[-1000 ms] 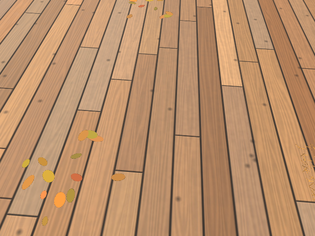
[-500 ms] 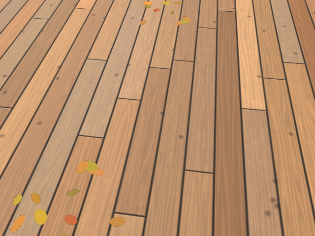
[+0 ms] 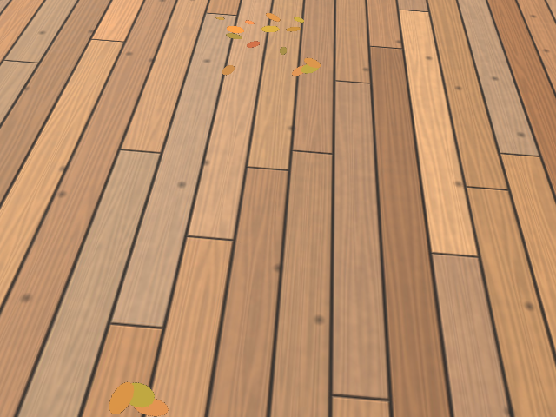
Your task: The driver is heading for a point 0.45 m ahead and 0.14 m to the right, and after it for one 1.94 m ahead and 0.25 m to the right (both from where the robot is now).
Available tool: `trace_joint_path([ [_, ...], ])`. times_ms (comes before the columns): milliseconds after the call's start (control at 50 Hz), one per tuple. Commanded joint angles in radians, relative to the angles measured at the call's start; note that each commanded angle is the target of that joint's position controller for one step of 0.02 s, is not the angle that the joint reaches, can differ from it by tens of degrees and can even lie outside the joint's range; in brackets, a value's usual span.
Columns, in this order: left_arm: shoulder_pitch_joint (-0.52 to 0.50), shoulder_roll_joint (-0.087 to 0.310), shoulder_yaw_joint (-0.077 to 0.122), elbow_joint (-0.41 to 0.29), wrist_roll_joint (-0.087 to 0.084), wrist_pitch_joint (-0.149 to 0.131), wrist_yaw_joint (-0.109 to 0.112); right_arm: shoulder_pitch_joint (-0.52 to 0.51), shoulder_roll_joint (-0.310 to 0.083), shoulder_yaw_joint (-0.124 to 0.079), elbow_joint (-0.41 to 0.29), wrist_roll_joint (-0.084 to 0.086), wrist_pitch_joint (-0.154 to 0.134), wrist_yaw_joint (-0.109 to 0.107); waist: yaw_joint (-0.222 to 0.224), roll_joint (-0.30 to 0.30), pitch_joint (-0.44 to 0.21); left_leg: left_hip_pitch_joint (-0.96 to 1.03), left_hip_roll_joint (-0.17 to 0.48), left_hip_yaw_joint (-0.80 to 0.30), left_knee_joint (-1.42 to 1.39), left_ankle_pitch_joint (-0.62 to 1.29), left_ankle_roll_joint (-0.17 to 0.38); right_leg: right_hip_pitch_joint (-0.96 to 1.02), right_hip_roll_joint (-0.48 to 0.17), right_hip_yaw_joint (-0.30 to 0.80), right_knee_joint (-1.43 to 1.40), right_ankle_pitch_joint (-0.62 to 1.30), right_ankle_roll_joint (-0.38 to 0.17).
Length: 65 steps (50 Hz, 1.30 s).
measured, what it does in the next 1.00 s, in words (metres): walks ahead, turning right: right foot, then left foot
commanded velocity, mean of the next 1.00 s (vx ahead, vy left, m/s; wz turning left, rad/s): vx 0.15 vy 0.00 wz -0.52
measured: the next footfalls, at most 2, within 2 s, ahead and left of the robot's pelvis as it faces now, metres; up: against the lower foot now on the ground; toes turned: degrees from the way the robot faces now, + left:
right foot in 0.36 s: +0.28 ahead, -0.13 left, +0.00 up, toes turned -12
left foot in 0.82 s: +0.33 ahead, +0.08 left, +0.00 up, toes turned -33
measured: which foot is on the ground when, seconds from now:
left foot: down 0.00-0.34, up 0.36-0.80, down 0.82-1.00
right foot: up 0.00-0.34, down 0.36-0.82, up 0.84-1.00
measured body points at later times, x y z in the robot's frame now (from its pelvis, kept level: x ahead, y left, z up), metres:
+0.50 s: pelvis +0.17 -0.03 -0.01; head +0.21 -0.06 +0.44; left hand +0.38 +0.20 -0.11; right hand +0.25 -0.34 -0.13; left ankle +0.15 +0.13 -0.65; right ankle +0.24 -0.12 -0.74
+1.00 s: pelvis +0.24 -0.01 +0.01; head +0.27 +0.01 +0.46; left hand +0.53 +0.15 -0.09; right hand +0.15 -0.30 -0.09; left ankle +0.29 +0.10 -0.74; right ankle +0.19 -0.14 -0.65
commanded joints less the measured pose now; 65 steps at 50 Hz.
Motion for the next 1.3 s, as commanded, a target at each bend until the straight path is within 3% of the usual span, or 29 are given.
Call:
trace_joint_path([
  [20,0.047,0.04,0.024,-0.042,-0.001,0.018,0.008,0.023,-0.081,-0.014,-0.017,-0.016,-0.017,-0.003,0.015,0.127,-0.039,0.157,0.268,-0.209,-0.259,0.298,0.129,-0.142,-0.08,0.062,-0.007,0.074,0.002],
  [80,0.005,0.032,0.03,-0.085,0.015,0.037,0.01,0.014,-0.128,-0.025,-0.012,-0.022,-0.012,-0.028,0.041,0.111,-0.012,0.131,0.263,-0.068,-0.246,0.597,0.131,-0.182,-0.059,0.044,-0.111,0.163,0.034],
  [180,-0.155,0.002,0.017,-0.166,0.031,0.045,-0.02,0.02,-0.169,-0.032,-0.018,-0.008,0.02,-0.071,-0.006,0.114,-0.02,0.154,0.232,0.07,-0.221,0.592,0.111,-0.106,-0.035,-0.062,-0.441,0.38,0.044],
  [260,-0.204,0.037,0.029,-0.224,0.033,0.057,-0.045,0.029,-0.195,-0.044,-0.016,0.018,0.055,-0.082,-0.015,0.122,-0.034,0.291,0.291,0.066,-0.124,0.603,0.104,-0.119,-0.019,-0.085,-0.532,0.283,0.016],
  [320,-0.107,0.087,0.053,-0.229,0.031,0.053,-0.058,-0.017,-0.212,-0.056,-0.043,0.035,0.079,-0.091,0.045,0.126,-0.08,0.317,0.276,0.081,0.097,0.732,0.06,0.01,0.05,-0.138,-0.631,0.2,-0.039],
  [340,-0.014,0.134,0.076,-0.209,0.034,0.046,-0.051,0.001,-0.197,-0.052,-0.047,0.033,0.085,-0.089,0.086,0.07,-0.132,0.276,0.213,0.106,0.278,0.658,0.013,0.163,0.085,-0.13,-0.74,0.354,-0.073],
  [360,0.041,0.243,0.105,-0.217,0.043,0.046,-0.025,0.027,-0.161,-0.036,-0.073,-0.001,0.08,-0.08,0.089,-0.103,-0.213,0.05,0.135,0.115,0.571,0.259,-0.06,0.399,-0.095,0.129,-0.723,0.828,-0.152],
  [380,0.013,0.295,0.101,-0.244,0.058,0.05,-0.016,0.1,-0.087,-0.014,-0.096,-0.041,0.07,-0.06,-0.007,-0.233,-0.321,-0.254,-0.06,-0.001,0.885,-0.585,-0.116,0.633,-0.314,0.512,-0.681,1.202,-0.358],
  [400,0.023,0.247,0.086,-0.268,0.055,0.052,-0.026,0.089,-0.122,-0.017,-0.099,-0.009,0.06,-0.042,0.04,-0.121,-0.446,-0.31,-0.039,-0.198,0.985,-0.567,-0.105,0.659,-0.333,0.554,-0.743,0.997,-0.407],
  [420,-0.054,0.208,0.08,-0.292,0.047,0.053,-0.026,0.013,-0.15,-0.023,-0.124,0.028,0.059,-0.037,0.037,-0.065,-0.344,-0.386,-0.01,-0.199,0.958,-0.46,-0.088,0.559,-0.291,0.487,-0.8,0.703,-0.36],
  [440,-0.129,0.166,0.07,-0.303,0.023,0.058,-0.019,-0.027,-0.16,-0.029,-0.115,0.023,0.069,-0.05,0.015,0.028,-0.221,-0.388,0.036,-0.19,0.87,-0.372,-0.088,0.421,-0.224,0.388,-0.835,0.514,-0.275],
  [480,-0.181,0.131,0.057,-0.32,0.024,0.073,-0.003,-0.049,-0.175,-0.041,-0.12,-0.003,0.096,-0.072,-0.019,0.006,-0.138,-0.282,0.053,-0.178,0.734,-0.283,-0.091,0.206,-0.142,0.303,-0.874,0.355,-0.211],
  [520,-0.167,0.153,0.064,-0.33,0.044,0.077,0.007,-0.027,-0.143,-0.037,-0.125,-0.007,0.103,-0.077,-0.028,-0.041,-0.143,-0.227,0.027,-0.162,0.638,-0.238,-0.099,0.156,-0.103,0.274,-0.881,0.384,-0.202],
  [680,-0.148,0.178,0.074,-0.366,0.034,0.1,0.035,-0.087,-0.137,-0.03,-0.161,0.004,0.099,-0.08,0.013,-0.103,-0.153,-0.188,-0.007,-0.203,0.364,-0.158,-0.123,0.171,-0.081,0.383,-0.883,0.087,-0.158],
  [780,-0.152,0.174,0.07,-0.39,0.029,0.118,0.037,-0.035,-0.149,-0.034,-0.16,0.015,0.072,-0.055,-0.003,-0.129,-0.151,-0.055,-0.031,-0.19,0.128,-0.149,-0.087,0.201,-0.065,0.458,-0.83,0.171,-0.131],
  [800,-0.161,0.171,0.068,-0.397,0.02,0.124,0.04,0.026,-0.156,-0.039,-0.145,0.017,0.068,-0.047,-0.037,-0.117,-0.167,0.052,-0.025,-0.172,0.002,-0.082,-0.068,0.159,-0.035,0.445,-0.813,0.083,-0.106],
  [820,-0.152,0.142,0.059,-0.404,0.017,0.127,0.042,0.084,-0.198,-0.053,-0.13,0.01,0.069,-0.046,-0.052,-0.056,-0.17,0.197,0.077,-0.232,-0.085,-0.082,-0.028,0.034,0.024,0.394,-0.74,-0.098,-0.055],
  [840,-0.134,0.081,0.046,-0.413,0.014,0.126,0.039,0.104,-0.271,-0.068,-0.135,-0.014,0.079,-0.053,-0.028,0.174,-0.16,0.312,0.3,-0.464,-0.147,-0.242,0.071,-0.185,0.163,0.192,-0.478,-0.262,0.001],
  [860,-0.172,0.126,0.057,-0.454,0.014,0.105,0.029,0.08,-0.296,-0.074,-0.149,-0.047,0.075,-0.045,-0.028,0.35,-0.084,0.225,0.413,-0.713,-0.25,-0.383,0.178,-0.345,0.174,0.122,-0.309,-0.229,0.013],
  [880,-0.169,0.187,0.073,-0.444,0.024,0.093,0.021,0.008,-0.247,-0.064,-0.187,-0.04,0.066,-0.052,-0.009,0.277,-0.044,0.199,0.399,-0.66,-0.249,-0.427,0.172,-0.361,0.106,0.141,-0.204,-0.13,0.025],
  [900,-0.143,0.195,0.08,-0.419,0.028,0.092,0.014,-0.023,-0.208,-0.056,-0.197,-0.015,0.062,-0.062,0.002,0.235,-0.035,0.202,0.34,-0.561,-0.244,-0.407,0.122,-0.36,0.093,0.117,-0.158,-0.056,0.039],
  [960,-0.117,0.129,0.065,-0.398,0.029,0.091,-0.003,0.025,-0.182,-0.043,-0.197,0.004,0.054,-0.075,-0.02,0.177,-0.019,0.225,0.275,-0.389,-0.259,-0.3,0.08,-0.38,0.053,0.052,-0.009,0.063,0.079],
  [1020,-0.164,0.074,0.043,-0.416,0.024,0.07,-0.009,0.141,-0.175,-0.04,-0.166,-0.004,0.039,-0.059,-0.066,0.165,0.006,0.234,0.249,-0.32,-0.288,-0.259,0.108,-0.376,0.036,0.039,-0.089,0.129,0.089],
  [1160,-0.268,0.063,0.023,-0.449,0.01,0.017,-0.036,0.187,-0.253,-0.055,-0.155,0.031,0.045,-0.025,-0.086,0.216,0.039,0.124,0.243,-0.269,-0.256,-0.106,0.14,-0.036,0.041,-0.085,-0.567,0.091,0.086],
  [1200,-0.203,0.086,0.034,-0.434,-0.001,0.007,-0.038,0.185,-0.254,-0.053,-0.151,0.044,0.052,-0.02,-0.036,0.216,0.027,0.106,0.262,-0.314,-0.208,-0.137,0.127,0.1,0.05,-0.078,-0.696,0.131,0.06],
  [1240,-0.036,0.135,0.062,-0.385,0.003,0.004,-0.021,0.175,-0.194,-0.033,-0.15,0.038,0.052,-0.017,0.055,0.177,-0.051,-0.002,0.199,-0.271,-0.039,-0.043,0.07,0.405,0.033,-0.051,-0.763,0.167,0.019],
  [1260,0.139,0.199,0.08,-0.367,0.028,0.006,-0.005,0.148,-0.103,-0.003,-0.179,0.015,0.044,-0.012,0.136,0.018,-0.198,-0.172,0.107,-0.181,0.307,-0.178,0.007,0.669,-0.182,0.176,-0.771,0.132,-0.043],
  [1280,0.188,0.304,0.099,-0.356,0.052,0.015,-0.005,0.192,-0.053,0.009,-0.227,0.027,0.022,-0.02,0.102,-0.282,-0.262,-0.455,0.004,-0.124,0.606,-0.428,-0.038,0.781,-0.412,0.531,-0.858,0.116,-0.183],
  [1300,0.172,0.222,0.08,-0.35,0.056,0.005,-0.011,0.163,-0.166,-0.022,-0.212,0.043,0.017,-0.029,0.12,-0.169,-0.203,-0.493,0.039,-0.226,0.756,-0.414,-0.044,0.677,-0.396,0.533,-0.88,0.165,-0.207],
])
